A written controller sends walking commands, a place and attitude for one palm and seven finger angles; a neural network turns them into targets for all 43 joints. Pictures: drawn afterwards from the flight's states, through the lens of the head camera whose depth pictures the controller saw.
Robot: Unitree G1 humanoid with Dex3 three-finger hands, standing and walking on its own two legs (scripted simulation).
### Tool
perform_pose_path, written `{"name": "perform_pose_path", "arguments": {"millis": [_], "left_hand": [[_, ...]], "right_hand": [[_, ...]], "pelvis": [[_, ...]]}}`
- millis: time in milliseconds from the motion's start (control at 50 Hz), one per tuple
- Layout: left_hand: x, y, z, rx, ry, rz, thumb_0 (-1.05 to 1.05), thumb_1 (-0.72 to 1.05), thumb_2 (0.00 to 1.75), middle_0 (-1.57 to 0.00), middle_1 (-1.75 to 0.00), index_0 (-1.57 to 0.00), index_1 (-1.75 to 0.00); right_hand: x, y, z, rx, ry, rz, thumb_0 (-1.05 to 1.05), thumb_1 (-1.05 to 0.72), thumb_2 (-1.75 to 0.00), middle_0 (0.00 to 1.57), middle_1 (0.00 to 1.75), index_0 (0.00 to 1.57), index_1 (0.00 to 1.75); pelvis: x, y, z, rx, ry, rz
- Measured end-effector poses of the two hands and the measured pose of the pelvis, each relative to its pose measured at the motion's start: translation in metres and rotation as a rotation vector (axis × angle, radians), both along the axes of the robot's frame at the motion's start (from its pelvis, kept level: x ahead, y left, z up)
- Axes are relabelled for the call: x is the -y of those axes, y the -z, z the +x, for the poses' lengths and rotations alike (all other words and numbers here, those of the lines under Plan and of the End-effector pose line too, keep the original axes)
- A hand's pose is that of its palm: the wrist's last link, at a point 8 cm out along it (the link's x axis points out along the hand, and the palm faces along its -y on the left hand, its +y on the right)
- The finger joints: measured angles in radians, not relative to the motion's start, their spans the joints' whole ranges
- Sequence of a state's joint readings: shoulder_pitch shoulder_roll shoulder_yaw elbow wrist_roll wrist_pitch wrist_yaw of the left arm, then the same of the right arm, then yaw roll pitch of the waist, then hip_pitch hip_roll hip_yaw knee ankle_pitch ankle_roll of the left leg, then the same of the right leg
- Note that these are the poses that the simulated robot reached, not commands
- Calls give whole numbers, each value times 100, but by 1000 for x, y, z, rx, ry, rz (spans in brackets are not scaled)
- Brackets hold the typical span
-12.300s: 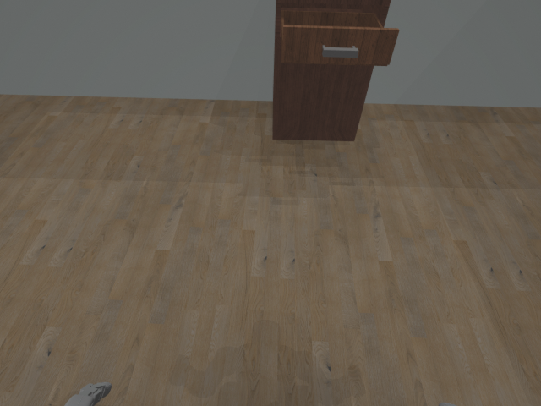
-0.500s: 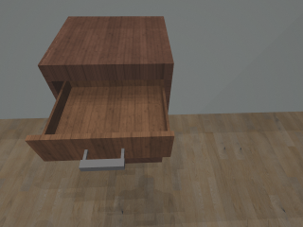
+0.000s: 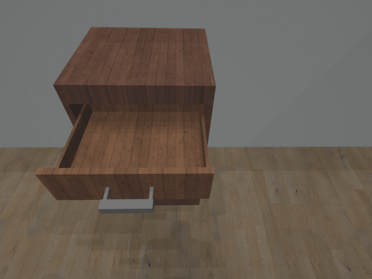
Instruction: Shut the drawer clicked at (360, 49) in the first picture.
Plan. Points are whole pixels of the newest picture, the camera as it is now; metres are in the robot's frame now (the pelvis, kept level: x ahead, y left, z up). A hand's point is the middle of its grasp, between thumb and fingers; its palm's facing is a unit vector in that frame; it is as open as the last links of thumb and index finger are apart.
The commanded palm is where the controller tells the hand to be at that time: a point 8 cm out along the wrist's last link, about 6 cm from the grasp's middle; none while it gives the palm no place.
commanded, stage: look again from close up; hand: left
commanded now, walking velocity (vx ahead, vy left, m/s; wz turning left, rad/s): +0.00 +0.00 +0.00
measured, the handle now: (128, 198) +0.33 +0.18 -0.09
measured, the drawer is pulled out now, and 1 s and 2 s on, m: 0.28 0.28 0.28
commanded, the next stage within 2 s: raise the hand and make a fist in 0.04 s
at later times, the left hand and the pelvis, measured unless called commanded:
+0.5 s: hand (139, 254) +0.18 +0.11 -0.02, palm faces +0.00 -1.00 +0.07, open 6.3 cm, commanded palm +0.10 +0.20 -0.05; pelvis -0.02 -0.03 -0.06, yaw +2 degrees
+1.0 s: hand (122, 264) +0.16 +0.14 -0.03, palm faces +0.11 -0.99 -0.01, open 3.8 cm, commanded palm +0.11 +0.21 -0.02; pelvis -0.04 -0.05 -0.08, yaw +2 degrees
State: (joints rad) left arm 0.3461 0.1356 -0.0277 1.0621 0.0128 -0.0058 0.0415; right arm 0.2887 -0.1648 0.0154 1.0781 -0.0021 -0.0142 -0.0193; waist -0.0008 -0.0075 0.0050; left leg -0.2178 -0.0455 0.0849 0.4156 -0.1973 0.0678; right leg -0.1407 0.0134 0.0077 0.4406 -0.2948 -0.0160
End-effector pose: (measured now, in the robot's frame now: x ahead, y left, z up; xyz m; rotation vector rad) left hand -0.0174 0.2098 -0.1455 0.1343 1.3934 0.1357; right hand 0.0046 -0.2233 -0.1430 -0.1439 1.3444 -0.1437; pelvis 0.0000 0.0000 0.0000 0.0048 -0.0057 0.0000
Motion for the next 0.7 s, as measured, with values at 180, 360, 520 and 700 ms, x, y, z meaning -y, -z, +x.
{"name": "perform_pose_path", "arguments": {"millis": [180, 360, 520, 700], "left_hand": [[5, -3, 12, 38, -40, 1, 1, 91, 90, -20, -30, -20, -30], [-7, -146, 180, 1078, -13, 108, 4, 96, 90, -26, -38, -27, -38], [47, -106, 163, 1323, 73, -193, 1, 92, 90, -41, -53, -41, -53], [0, -111, 84, 1372, -35, 148, 3, 90, 90, -59, -72, -59, -72]], "right_hand": [[4, -1, 4, 7, 7, -3, 1, -92, -89, 20, 30, 20, 30], [36, -20, 99, 549, -85, -62, 1, -91, -89, 20, 30, 20, 30], [56, -46, 182, 801, -185, -102, 1, -91, -90, 20, 30, 20, 30], [36, -20, 217, 878, -294, -47, 1, -91, -90, 20, 30, 20, 30]], "pelvis": [[5, 1, 5, -2, -12, -7], [10, 19, -4, -64, -63, -2], [36, 62, -19, -191, -31, 12], [54, 96, -35, -221, -80, -35]]}}
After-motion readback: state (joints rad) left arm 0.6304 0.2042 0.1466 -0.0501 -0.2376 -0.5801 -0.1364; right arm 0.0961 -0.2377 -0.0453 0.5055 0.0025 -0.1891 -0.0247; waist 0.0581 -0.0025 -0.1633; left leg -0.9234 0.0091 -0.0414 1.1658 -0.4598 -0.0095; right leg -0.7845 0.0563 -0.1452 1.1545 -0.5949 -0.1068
